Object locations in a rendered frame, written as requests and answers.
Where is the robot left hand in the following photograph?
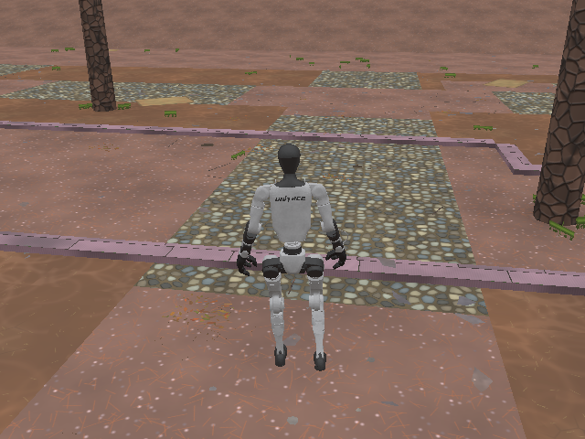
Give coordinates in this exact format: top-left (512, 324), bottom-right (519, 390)
top-left (237, 255), bottom-right (257, 276)

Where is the left robot forearm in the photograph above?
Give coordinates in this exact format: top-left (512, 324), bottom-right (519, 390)
top-left (239, 221), bottom-right (257, 258)

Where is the left robot shin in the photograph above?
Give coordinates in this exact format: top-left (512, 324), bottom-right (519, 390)
top-left (270, 298), bottom-right (284, 355)

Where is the robot right upper arm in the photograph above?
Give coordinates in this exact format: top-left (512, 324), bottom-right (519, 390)
top-left (309, 183), bottom-right (335, 232)

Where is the robot left upper arm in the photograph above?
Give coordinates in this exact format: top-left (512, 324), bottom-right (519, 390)
top-left (247, 184), bottom-right (271, 234)

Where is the right robot foot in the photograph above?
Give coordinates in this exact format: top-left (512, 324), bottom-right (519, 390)
top-left (314, 351), bottom-right (326, 371)

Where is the robot right hand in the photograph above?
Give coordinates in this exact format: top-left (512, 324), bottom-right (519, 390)
top-left (325, 249), bottom-right (346, 269)

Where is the right robot forearm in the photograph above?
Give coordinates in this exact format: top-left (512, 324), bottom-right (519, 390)
top-left (326, 219), bottom-right (345, 252)

